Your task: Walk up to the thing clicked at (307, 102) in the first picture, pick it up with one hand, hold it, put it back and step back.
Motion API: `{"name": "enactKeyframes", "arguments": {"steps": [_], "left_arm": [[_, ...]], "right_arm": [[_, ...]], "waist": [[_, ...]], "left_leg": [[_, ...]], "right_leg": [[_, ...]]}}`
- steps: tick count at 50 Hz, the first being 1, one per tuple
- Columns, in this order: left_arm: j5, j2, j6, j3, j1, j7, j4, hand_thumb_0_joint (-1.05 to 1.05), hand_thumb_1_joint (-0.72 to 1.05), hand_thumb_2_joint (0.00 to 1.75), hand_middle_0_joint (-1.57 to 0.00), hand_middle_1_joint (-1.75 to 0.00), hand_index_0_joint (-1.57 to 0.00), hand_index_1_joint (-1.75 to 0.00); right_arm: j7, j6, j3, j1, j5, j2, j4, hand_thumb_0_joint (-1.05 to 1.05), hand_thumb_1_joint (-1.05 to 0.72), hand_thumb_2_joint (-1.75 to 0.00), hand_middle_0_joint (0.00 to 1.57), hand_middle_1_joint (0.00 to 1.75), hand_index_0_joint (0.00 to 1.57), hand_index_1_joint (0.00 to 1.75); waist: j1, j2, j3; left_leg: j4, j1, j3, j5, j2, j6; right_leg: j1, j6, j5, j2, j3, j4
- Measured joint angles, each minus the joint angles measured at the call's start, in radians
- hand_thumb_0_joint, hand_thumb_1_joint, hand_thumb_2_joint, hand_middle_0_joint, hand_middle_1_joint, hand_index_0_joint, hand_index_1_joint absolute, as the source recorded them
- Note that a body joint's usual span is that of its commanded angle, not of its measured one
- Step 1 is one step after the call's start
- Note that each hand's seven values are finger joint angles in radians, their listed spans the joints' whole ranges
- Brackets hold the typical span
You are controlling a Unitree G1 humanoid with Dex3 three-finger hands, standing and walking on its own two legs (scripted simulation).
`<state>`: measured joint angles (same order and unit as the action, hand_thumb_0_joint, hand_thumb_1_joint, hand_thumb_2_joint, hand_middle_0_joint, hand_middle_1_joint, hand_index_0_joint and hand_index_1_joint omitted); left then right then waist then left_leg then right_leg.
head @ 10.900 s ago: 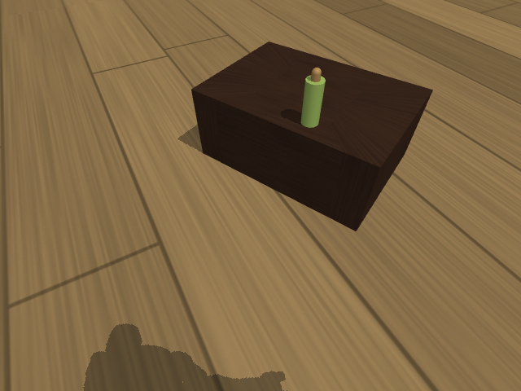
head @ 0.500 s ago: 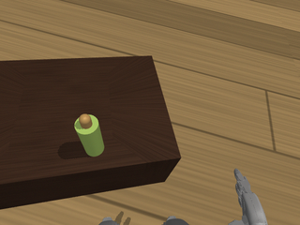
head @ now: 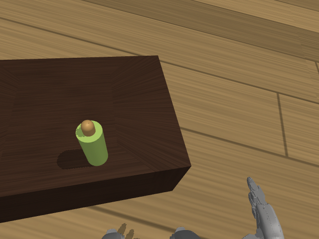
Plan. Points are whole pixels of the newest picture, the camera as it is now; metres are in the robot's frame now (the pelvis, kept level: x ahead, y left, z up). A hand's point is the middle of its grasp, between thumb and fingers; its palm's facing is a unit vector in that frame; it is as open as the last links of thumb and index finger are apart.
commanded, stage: go down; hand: left
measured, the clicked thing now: (92, 142) +0.46 +0.17 -0.17
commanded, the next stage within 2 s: none
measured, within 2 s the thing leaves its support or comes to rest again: neither
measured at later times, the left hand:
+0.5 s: hand out of the picture +0.38 +0.37 +0.06, palm faces +0.16 -0.99 +0.00, open 17.2 cm
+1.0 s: hand out of the picture +0.37 +0.37 +0.06, palm faces +0.17 -0.99 +0.02, open 17.2 cm
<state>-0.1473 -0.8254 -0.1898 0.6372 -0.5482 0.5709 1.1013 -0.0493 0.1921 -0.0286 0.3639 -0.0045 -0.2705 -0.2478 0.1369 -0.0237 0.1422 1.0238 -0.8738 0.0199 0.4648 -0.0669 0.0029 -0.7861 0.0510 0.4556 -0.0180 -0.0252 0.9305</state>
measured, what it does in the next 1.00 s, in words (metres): stands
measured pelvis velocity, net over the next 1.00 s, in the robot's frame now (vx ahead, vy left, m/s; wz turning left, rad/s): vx -0.01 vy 0.00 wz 0.01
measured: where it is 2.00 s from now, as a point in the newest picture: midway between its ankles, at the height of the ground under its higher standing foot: outside the picture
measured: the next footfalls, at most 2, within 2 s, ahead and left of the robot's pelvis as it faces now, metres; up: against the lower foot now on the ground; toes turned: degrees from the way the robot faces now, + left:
none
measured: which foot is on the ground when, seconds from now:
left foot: down 0.00-1.00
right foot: down 0.00-1.00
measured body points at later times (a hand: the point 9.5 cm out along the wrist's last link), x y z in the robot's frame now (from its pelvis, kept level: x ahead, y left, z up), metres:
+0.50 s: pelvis -0.01 -0.01 -0.01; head +0.09 +0.05 +0.43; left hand +0.37 +0.42 +0.06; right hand +0.16 -0.26 -0.02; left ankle +0.01 +0.11 -0.68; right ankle -0.01 -0.16 -0.68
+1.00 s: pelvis -0.01 +0.00 -0.01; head +0.08 +0.06 +0.42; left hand +0.36 +0.42 +0.06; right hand +0.15 -0.25 -0.02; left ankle +0.01 +0.11 -0.68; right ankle -0.01 -0.16 -0.68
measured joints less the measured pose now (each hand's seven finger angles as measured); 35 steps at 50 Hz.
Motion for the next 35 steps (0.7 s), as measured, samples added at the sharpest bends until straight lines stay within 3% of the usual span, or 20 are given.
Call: {"name": "enactKeyframes", "arguments": {"steps": [12,35], "left_arm": [[-0.023,0.010,-0.046,0.039,0.029,0.022,-0.017,-0.01,-0.46,0.09,-0.06,-0.05,-0.05,-0.06],[-0.053,0.016,-0.107,0.051,0.019,0.035,-0.018,-0.01,-0.49,0.08,-0.06,-0.05,-0.05,-0.07]], "right_arm": [[-0.001,0.003,0.011,-0.009,-0.005,-0.005,-0.002,-0.01,0.52,-0.05,0.05,0.05,0.05,0.05],[0.000,-0.001,0.006,0.004,-0.009,-0.010,0.045,-0.01,0.52,-0.05,0.05,0.05,0.05,0.05]], "waist": [[0.001,-0.009,-0.004],[0.023,-0.015,-0.009]], "left_leg": [[0.023,-0.019,0.010,0.008,0.002,0.005],[0.063,-0.072,0.018,0.004,0.001,0.003]], "right_leg": [[-0.018,-0.003,0.014,-0.001,-0.008,0.028],[-0.067,-0.003,0.011,0.001,-0.012,0.067]]}}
